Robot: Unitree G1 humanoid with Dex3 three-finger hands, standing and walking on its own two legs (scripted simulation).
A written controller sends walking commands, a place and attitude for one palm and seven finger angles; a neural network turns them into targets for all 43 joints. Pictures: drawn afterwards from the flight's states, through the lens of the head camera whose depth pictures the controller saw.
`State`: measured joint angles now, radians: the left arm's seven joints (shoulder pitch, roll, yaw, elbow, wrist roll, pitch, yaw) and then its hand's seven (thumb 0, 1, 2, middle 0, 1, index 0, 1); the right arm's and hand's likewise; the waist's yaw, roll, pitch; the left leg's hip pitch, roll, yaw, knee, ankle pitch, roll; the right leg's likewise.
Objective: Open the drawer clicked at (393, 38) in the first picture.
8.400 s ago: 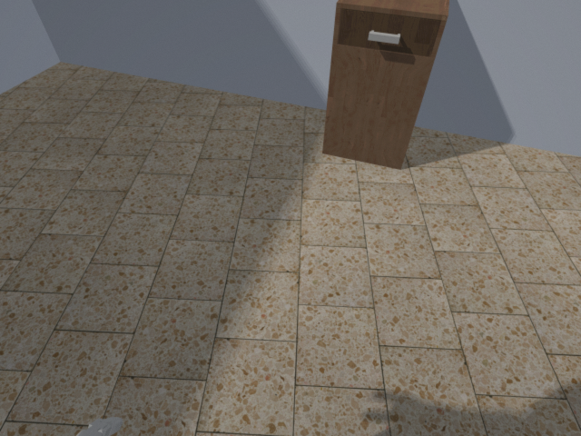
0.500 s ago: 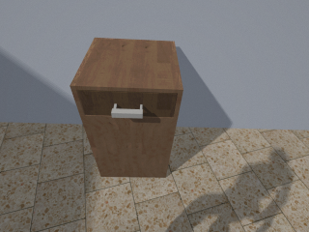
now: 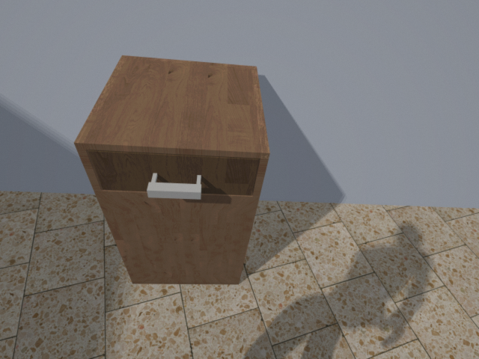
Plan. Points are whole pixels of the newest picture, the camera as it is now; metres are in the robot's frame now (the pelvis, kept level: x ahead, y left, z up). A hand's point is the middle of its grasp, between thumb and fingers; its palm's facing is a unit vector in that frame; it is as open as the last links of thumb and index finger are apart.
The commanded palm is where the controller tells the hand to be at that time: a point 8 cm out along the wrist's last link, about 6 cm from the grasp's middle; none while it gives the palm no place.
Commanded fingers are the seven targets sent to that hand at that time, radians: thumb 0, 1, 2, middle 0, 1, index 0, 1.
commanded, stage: shuffle to correct the standing spot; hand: left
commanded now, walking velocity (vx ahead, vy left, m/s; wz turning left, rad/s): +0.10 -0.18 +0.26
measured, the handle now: (176, 184) +0.53 +0.18 -0.08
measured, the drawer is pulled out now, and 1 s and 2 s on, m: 0.00 0.00 0.00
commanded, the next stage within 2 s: come to a stop and stand still in 0.06 s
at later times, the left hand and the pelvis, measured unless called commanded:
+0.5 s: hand out of the picture +0.14 +0.09 -0.16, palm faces +0.11 -0.97 -0.20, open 7.2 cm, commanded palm none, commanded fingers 0.00 0.90 0.90 -0.20 -0.30 -0.20 -0.30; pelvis +0.05 -0.09 +0.00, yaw +5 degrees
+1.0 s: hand out of the picture -0.05 +0.12 -0.17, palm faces +0.12 -0.98 -0.17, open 7.4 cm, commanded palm none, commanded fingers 0.00 0.90 0.90 -0.20 -0.30 -0.20 -0.30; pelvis +0.00 -0.05 +0.01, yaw +4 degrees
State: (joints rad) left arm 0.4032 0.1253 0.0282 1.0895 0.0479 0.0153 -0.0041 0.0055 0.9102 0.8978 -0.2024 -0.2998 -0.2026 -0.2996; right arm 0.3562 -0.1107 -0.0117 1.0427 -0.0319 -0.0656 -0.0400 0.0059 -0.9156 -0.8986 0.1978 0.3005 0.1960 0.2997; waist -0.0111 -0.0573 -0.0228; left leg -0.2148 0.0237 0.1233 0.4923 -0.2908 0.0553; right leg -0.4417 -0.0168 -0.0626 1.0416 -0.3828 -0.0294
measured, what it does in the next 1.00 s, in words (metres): steps on the spot: right foot, then left foot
